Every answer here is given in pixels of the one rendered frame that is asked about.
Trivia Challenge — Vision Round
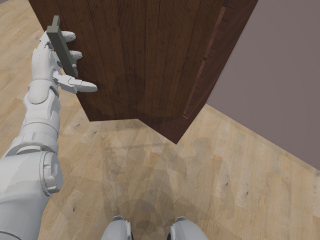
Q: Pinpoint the cupboard door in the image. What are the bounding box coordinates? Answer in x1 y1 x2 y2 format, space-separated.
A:
28 0 224 122

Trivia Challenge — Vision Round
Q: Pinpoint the robot left forearm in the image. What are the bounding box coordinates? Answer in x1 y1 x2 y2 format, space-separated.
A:
0 79 61 160

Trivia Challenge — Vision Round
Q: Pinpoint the handle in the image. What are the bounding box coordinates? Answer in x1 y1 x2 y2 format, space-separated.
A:
46 15 78 79

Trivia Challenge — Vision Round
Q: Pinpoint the right robot thigh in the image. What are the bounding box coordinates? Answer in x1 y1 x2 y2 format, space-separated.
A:
170 220 209 240

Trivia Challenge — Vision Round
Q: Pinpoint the left robot upper arm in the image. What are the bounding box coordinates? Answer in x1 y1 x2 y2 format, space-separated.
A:
0 151 64 240

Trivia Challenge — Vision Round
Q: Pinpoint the left robot shin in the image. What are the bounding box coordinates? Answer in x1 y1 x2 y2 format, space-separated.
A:
112 216 124 222

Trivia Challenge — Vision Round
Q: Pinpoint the robot left hand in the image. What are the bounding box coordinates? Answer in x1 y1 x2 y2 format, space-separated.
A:
31 31 98 94

